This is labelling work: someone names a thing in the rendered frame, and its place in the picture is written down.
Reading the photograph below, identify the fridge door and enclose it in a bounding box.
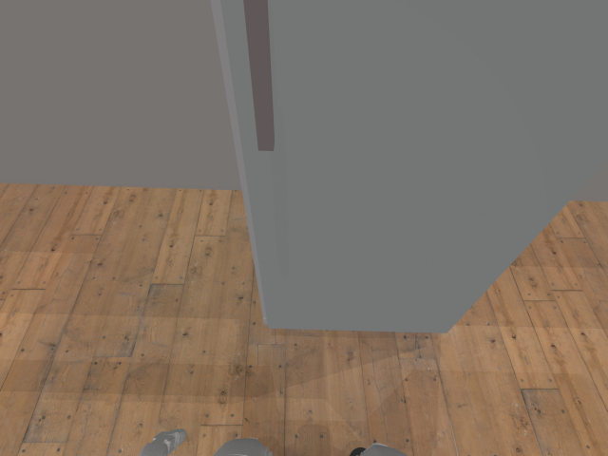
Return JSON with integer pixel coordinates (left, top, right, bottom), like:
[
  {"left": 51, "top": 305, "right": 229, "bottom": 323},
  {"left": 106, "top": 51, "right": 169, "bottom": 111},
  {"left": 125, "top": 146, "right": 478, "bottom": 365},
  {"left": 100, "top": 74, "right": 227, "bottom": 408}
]
[{"left": 220, "top": 0, "right": 608, "bottom": 333}]

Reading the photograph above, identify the handle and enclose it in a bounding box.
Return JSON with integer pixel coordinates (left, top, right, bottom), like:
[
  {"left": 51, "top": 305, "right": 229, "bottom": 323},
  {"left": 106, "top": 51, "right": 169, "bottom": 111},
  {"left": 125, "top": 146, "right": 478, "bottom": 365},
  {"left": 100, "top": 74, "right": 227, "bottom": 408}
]
[{"left": 243, "top": 0, "right": 275, "bottom": 151}]

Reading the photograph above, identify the left robot hand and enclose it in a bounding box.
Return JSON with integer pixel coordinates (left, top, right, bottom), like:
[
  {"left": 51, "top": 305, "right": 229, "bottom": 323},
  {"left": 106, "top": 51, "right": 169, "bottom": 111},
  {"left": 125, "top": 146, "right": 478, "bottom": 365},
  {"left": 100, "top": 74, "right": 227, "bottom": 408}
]
[{"left": 139, "top": 428, "right": 186, "bottom": 456}]

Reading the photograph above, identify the robot right shin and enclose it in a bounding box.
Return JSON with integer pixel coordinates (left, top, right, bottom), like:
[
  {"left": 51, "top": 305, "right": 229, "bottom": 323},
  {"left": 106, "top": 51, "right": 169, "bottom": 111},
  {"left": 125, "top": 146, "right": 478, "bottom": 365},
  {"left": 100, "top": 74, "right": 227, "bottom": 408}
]
[{"left": 363, "top": 443, "right": 387, "bottom": 452}]

